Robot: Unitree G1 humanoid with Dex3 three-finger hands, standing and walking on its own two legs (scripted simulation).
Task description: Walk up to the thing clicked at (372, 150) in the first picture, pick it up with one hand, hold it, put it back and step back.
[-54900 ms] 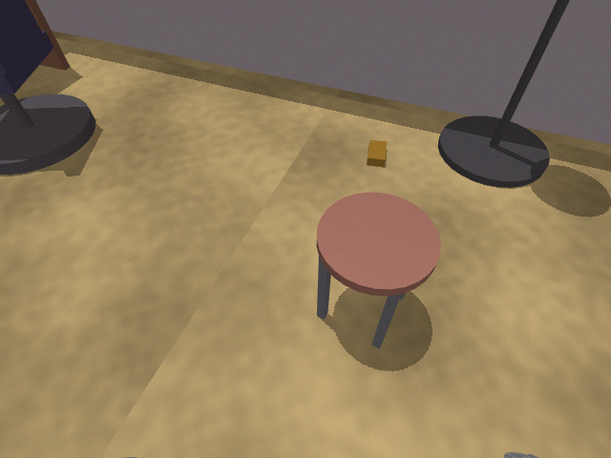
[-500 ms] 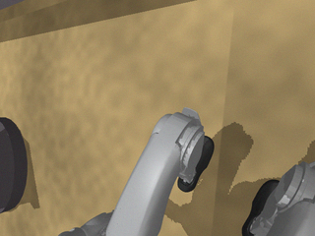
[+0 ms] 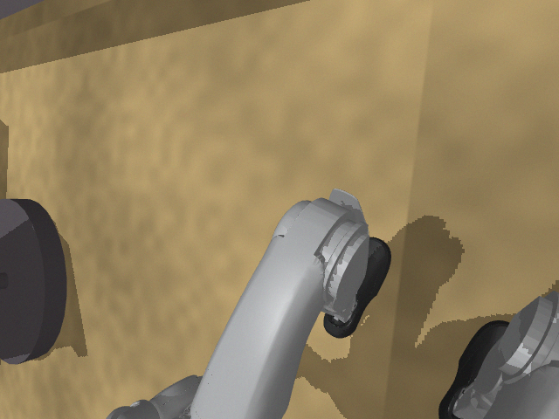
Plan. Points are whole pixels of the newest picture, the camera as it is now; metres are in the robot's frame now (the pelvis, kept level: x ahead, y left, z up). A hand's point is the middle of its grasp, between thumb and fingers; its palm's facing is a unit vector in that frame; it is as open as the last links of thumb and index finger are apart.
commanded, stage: rest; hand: right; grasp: from above
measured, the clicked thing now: out of the picture +0.46 -0.32 -0.28
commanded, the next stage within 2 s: open in 0.62 s
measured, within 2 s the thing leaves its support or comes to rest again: neither
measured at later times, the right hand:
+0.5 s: hand out of the picture +0.45 -0.31 -0.28, palm faces -0.09 +0.46 -0.88, open 11.5 cm
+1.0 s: hand out of the picture +0.46 -0.31 -0.28, palm faces -0.09 +0.46 -0.88, open 11.7 cm
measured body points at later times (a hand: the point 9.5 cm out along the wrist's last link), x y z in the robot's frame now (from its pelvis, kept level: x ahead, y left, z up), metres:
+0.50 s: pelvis +0.00 +0.00 +0.00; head +0.32 -0.11 +0.29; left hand -0.01 +0.24 -0.04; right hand +0.46 -0.33 -0.23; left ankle +0.13 +0.11 -0.29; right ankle +0.06 -0.12 -0.29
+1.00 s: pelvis +0.00 +0.00 +0.00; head +0.32 -0.11 +0.29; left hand -0.01 +0.24 -0.03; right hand +0.46 -0.33 -0.23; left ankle +0.13 +0.11 -0.29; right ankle +0.06 -0.12 -0.29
